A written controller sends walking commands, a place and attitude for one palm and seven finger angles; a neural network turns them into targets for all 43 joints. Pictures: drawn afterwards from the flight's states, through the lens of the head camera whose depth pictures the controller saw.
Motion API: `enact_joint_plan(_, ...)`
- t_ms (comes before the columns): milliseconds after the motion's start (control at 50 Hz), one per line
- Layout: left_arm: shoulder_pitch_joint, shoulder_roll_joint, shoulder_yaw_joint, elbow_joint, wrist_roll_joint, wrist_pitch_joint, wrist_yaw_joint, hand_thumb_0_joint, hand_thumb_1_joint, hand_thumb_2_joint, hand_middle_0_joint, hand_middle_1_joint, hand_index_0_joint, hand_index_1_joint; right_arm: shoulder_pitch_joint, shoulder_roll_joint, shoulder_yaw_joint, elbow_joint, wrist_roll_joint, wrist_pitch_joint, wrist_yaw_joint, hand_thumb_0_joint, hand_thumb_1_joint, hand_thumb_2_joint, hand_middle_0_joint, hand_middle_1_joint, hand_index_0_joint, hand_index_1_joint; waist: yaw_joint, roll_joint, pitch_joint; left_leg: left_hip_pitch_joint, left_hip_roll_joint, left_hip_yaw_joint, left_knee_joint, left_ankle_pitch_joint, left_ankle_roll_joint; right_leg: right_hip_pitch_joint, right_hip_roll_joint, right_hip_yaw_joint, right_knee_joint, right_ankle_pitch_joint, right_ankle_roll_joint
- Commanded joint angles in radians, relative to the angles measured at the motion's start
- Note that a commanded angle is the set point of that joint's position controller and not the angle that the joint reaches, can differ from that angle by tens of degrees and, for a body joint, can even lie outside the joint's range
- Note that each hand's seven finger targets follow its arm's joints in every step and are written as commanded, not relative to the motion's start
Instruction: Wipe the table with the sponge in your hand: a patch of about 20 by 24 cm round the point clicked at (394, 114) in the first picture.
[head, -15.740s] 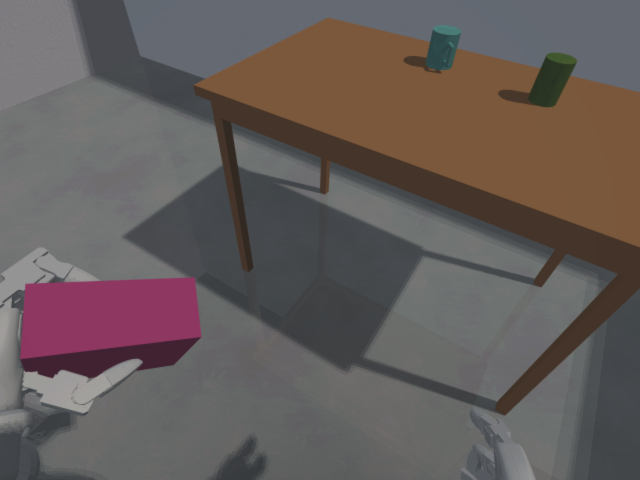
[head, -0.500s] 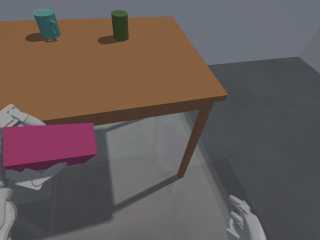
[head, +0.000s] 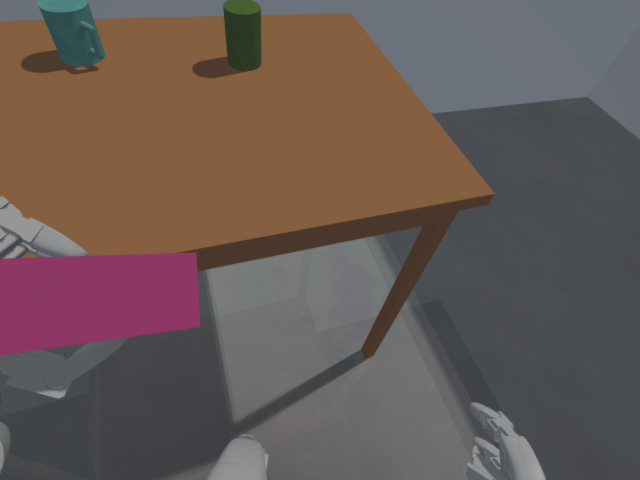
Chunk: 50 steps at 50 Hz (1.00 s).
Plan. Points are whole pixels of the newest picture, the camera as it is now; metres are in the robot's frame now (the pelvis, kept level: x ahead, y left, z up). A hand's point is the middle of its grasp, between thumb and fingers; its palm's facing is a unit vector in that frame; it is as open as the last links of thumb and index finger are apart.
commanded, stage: shuffle to correct the standing spot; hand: left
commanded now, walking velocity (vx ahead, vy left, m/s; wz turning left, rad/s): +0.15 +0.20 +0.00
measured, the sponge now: (126, 296) +0.23 +0.21 +0.17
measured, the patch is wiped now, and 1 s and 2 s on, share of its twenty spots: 0.00 0.00 0.00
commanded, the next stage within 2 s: come to a stop and stand still in 1.12 s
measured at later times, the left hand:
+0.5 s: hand out of the picture +0.26 +0.33 +0.18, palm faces +0.38 -0.76 -0.52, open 9.9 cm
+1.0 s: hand out of the picture +0.27 +0.38 +0.19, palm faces +0.46 -0.79 -0.40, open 9.9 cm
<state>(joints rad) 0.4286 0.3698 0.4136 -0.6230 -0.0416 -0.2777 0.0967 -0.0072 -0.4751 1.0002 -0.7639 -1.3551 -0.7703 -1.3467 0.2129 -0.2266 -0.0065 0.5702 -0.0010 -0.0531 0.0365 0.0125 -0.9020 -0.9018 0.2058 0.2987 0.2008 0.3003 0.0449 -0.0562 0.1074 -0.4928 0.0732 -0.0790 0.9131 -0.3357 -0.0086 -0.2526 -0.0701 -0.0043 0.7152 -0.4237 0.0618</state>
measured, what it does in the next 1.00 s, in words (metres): steps to the left: left foot, then right foot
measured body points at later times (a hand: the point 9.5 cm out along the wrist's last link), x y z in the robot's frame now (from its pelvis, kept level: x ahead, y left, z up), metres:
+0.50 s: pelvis +0.04 +0.07 +0.03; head +0.07 +0.05 +0.48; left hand +0.23 +0.37 +0.21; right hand +0.16 -0.19 -0.08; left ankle +0.10 +0.24 -0.65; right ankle +0.02 -0.03 -0.71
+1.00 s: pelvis +0.06 +0.13 +0.02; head +0.06 +0.11 +0.47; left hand +0.24 +0.42 +0.22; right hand +0.22 -0.07 -0.09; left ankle +0.08 +0.25 -0.65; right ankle +0.06 +0.05 -0.71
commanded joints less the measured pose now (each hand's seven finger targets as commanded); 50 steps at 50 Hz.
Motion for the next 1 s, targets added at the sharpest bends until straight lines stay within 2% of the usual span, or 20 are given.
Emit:
enact_joint_plan(0, -0.253, 0.213, 0.102, -0.236, 0.008, -0.039, 0.016, 0.0, 0.1, 1.3, -1.2, -1.6, -1.2, -1.6, -0.057, -0.114, -0.075, -0.144, 0.015, -0.093, -0.051, 0.0, -0.9, -0.9, 0.2, 0.3, 0.2, 0.3, -0.073, 0.495, -0.191, 0.462, 0.081, -0.122, -0.448, 0.063, 0.082, -0.319, 0.073, -0.077, 0.353, -0.156, -0.071)
enact_joint_plan(20, -0.295, 0.232, 0.12, -0.232, 0.02, -0.056, 0.024, 0.0, 0.1, 1.3, -1.2, -1.6, -1.2, -1.6, -0.056, -0.118, -0.082, -0.157, 0.01, -0.11, -0.051, 0.0, -0.9, -0.9, 0.2, 0.3, 0.2, 0.3, -0.069, 0.546, -0.203, 0.336, 0.205, -0.381, -0.58, -0.006, 0.204, -0.33, 0.136, -0.037, 0.578, -0.251, -0.061)
enact_joint_plan(60, -0.222, 0.265, 0.163, -0.109, 0.013, -0.059, 0.023, 0.0, 0.1, 1.3, -1.2, -1.6, -1.2, -1.6, -0.066, -0.084, -0.062, -0.141, 0.002, -0.125, -0.053, 0.0, -0.9, -0.9, 0.2, 0.3, 0.2, 0.3, -0.056, 0.301, -0.165, 0.263, 0.226, -0.41, -0.57, 0.115, 0.295, -0.371, 0.059, 0.037, 0.663, -0.18, -0.062)
enact_joint_plan(100, -0.199, 0.225, 0.157, -0.128, 0.01, -0.064, 0.016, 0.0, 0.1, 1.3, -1.2, -1.6, -1.2, -1.6, -0.067, -0.091, -0.075, -0.132, 0.018, -0.123, -0.04, 0.0, -0.9, -0.9, 0.2, 0.3, 0.2, 0.3, -0.046, 0.244, -0.201, 0.22, 0.188, -0.25, -0.506, 0.161, 0.267, -0.283, 0.019, 0.027, 0.525, -0.142, -0.06)
enact_joint_plan(160, -0.087, 0.204, 0.144, -0.167, -0.005, -0.051, 0.017, 0.0, 0.1, 1.3, -1.2, -1.6, -1.2, -1.6, -0.09, -0.084, -0.049, -0.141, 0.027, -0.132, -0.028, 0.0, -0.9, -0.9, 0.2, 0.3, 0.2, 0.3, -0.034, 0.341, -0.249, 0.1, 0.119, -0.086, -0.48, 0.033, 0.194, -0.025, 0.036, -0.046, 0.139, -0.06, -0.066)
enact_joint_plan(200, -0.005, 0.208, 0.143, -0.131, -0.001, -0.023, 0.022, 0.0, 0.1, 1.3, -1.2, -1.6, -1.2, -1.6, -0.084, -0.072, -0.032, -0.145, 0.025, -0.123, -0.029, 0.0, -0.9, -0.9, 0.2, 0.3, 0.2, 0.3, -0.015, 0.14, -0.251, -0.099, 0.053, 0.006, -0.312, -0.131, 0.114, 0.254, 0.011, 0.003, -0.196, 0.033, -0.084)
enact_joint_plan(220, 0.025, 0.239, 0.156, -0.091, 0.006, -0.011, 0.026, 0.0, 0.1, 1.3, -1.2, -1.6, -1.2, -1.6, -0.071, -0.05, -0.032, -0.145, 0.023, -0.11, -0.027, 0.0, -0.9, -0.9, 0.2, 0.3, 0.2, 0.3, -0.014, -0.175, -0.22, -0.246, -0.078, 0.128, 0.004, -0.173, 0.046, 0.307, -0.185, 0.341, -0.408, -0.085, -0.163)
enact_joint_plan(240, 0.06, 0.251, 0.192, -0.015, -0.011, 0.001, 0.034, 0.0, 0.1, 1.3, -1.2, -1.6, -1.2, -1.6, -0.082, -0.073, -0.032, -0.144, 0.017, -0.091, -0.024, 0.0, -0.9, -0.9, 0.2, 0.3, 0.2, 0.3, -0.023, -0.282, -0.174, -0.323, -0.104, 0.091, 0.262, -0.125, 0.009, 0.255, -0.357, 0.622, -0.492, -0.008, -0.202)
enact_joint_plan(360, 0.064, 0.207, 0.185, 0.107, 0.0, -0.022, 0.036, 0.0, 0.1, 1.3, -1.2, -1.6, -1.2, -1.6, -0.081, -0.077, -0.034, -0.081, 0.011, -0.068, -0.037, 0.0, -0.9, -0.9, 0.2, 0.3, 0.2, 0.3, -0.037, -0.076, -0.149, -0.225, 0.001, 0.05, 0.223, 0.025, -0.021, 0.194, -0.23, 0.179, -0.302, 0.639, -0.194)
enact_joint_plan(520, -0.151, 0.171, 0.042, -0.139, 0.018, -0.018, 0.066, 0.0, 0.1, 1.3, -1.2, -1.6, -1.2, -1.6, -0.105, -0.077, -0.06, -0.121, 0.004, -0.143, -0.055, 0.0, -0.9, -0.9, 0.2, 0.3, 0.2, 0.3, -0.022, -0.098, -0.215, 0.24, -0.095, 0.264, -0.376, 0.158, 0.015, 0.132, -0.185, 0.058, -0.219, 0.592, -0.145)
enact_joint_plan(560, -0.117, 0.196, 0.079, -0.214, 0.012, -0.034, 0.071, 0.0, 0.1, 1.3, -1.2, -1.6, -1.2, -1.6, -0.08, -0.103, -0.076, -0.129, 0.007, -0.142, -0.062, 0.0, -0.9, -0.9, 0.2, 0.3, 0.2, 0.3, -0.052, 0.109, -0.288, 0.445, -0.04, 0.159, -0.465, 0.263, 0.061, 0.022, -0.107, -0.013, 0.058, 0.528, -0.087)
enact_joint_plan(580, -0.095, 0.205, 0.099, -0.254, 0.012, -0.044, 0.074, 0.0, 0.1, 1.3, -1.2, -1.6, -1.2, -1.6, -0.089, -0.127, -0.088, -0.143, 0.01, -0.139, -0.057, 0.0, -0.9, -0.9, 0.2, 0.3, 0.2, 0.3, -0.047, 0.327, -0.329, 0.575, 0.131, -0.062, -0.46, 0.458, 0.142, -0.178, -0.005, -0.07, 0.25, 0.173, -0.048)
enact_joint_plan(600, -0.089, 0.226, 0.109, -0.267, 0.022, -0.056, 0.077, 0.0, 0.1, 1.3, -1.2, -1.6, -1.2, -1.6, -0.084, -0.121, -0.09, -0.147, 0.01, -0.135, -0.052, 0.0, -0.9, -0.9, 0.2, 0.3, 0.2, 0.3, -0.036, 0.402, -0.336, 0.564, 0.236, -0.211, -0.516, 0.539, 0.22, -0.268, 0.042, -0.049, 0.425, -0.187, -0.053)
enact_joint_plan(660, -0.019, 0.252, 0.171, -0.181, 0.013, -0.032, 0.073, 0.0, 0.1, 1.3, -1.2, -1.6, -1.2, -1.6, -0.073, -0.097, -0.084, -0.128, 0.004, -0.121, -0.058, 0.0, -0.9, -0.9, 0.2, 0.3, 0.2, 0.3, -0.046, 0.338, -0.255, 0.376, 0.214, -0.181, -0.551, 0.327, 0.249, -0.317, -0.008, -0.022, 0.503, -0.135, -0.055)
enact_joint_plan(720, 0.009, 0.179, 0.139, -0.13, 0.003, -0.026, 0.056, 0.0, 0.1, 1.3, -1.2, -1.6, -1.2, -1.6, -0.076, -0.097, -0.072, -0.116, 0.022, -0.127, -0.05, 0.0, -0.9, -0.9, 0.2, 0.3, 0.2, 0.3, -0.037, 0.302, -0.186, 0.171, 0.151, 0.001, -0.591, 0.094, 0.184, -0.164, -0.011, -0.074, 0.274, -0.002, -0.054)
enact_joint_plan(820, -0.039, 0.146, 0.081, 0.02, -0.002, 0.037, 0.056, 0.0, 0.1, 1.3, -1.2, -1.6, -1.2, -1.6, -0.064, -0.097, -0.033, -0.124, 0.02, -0.123, -0.073, 0.0, -0.9, -0.9, 0.2, 0.3, 0.2, 0.3, -0.033, 0.146, -0.18, 0.015, 0.11, 0.045, -0.547, -0.256, 0.108, 0.142, 0.048, -0.142, -0.178, 0.064, -0.058)
enact_joint_plan(840, -0.06, 0.148, 0.07, 0.03, -0.001, 0.045, 0.057, 0.0, 0.1, 1.3, -1.2, -1.6, -1.2, -1.6, -0.073, -0.093, -0.029, -0.129, 0.018, -0.118, -0.08, 0.0, -0.9, -0.9, 0.2, 0.3, 0.2, 0.3, -0.038, 0.081, -0.177, 0.005, 0.055, 0.091, -0.452, -0.256, 0.08, 0.16, 0.011, -0.073, -0.28, 0.032, -0.079)
enact_joint_plan(880, -0.118, 0.186, 0.069, 0.058, 0.011, 0.057, 0.058, 0.0, 0.1, 1.3, -1.2, -1.6, -1.2, -1.6, -0.087, -0.083, -0.027, -0.131, 0.004, -0.099, -0.071, 0.0, -0.9, -0.9, 0.2, 0.3, 0.2, 0.3, -0.019, -0.267, -0.124, -0.202, -0.079, 0.147, 0.065, -0.185, 0.015, 0.151, -0.344, 0.547, -0.524, -0.138, -0.255)
enact_joint_plan(920, -0.195, 0.129, 0.005, 0.047, 0.013, 0.047, 0.045, 0.0, 0.1, 1.3, -1.2, -1.6, -1.2, -1.6, -0.08, -0.112, -0.039, -0.102, 0.01, -0.107, -0.054, 0.0, -0.9, -0.9, 0.2, 0.3, 0.2, 0.3, -0.041, -0.205, -0.087, -0.219, -0.028, 0.046, 0.23, -0.042, -0.013, 0.128, -0.334, 0.429, -0.48, 0.111, -0.251)
enact_joint_plan(980, -0.212, 0.157, 0.017, 0.002, 0.028, 0.01, 0.059, 0.0, 0.1, 1.3, -1.2, -1.6, -1.2, -1.6, -0.108, -0.085, -0.012, -0.077, 0.0, -0.097, -0.065, 0.0, -0.9, -0.9, 0.2, 0.3, 0.2, 0.3, -0.032, -0.046, -0.115, -0.153, 0.006, 0.069, 0.131, -0.006, -0.007, 0.14, -0.275, 0.192, -0.375, 0.428, -0.226)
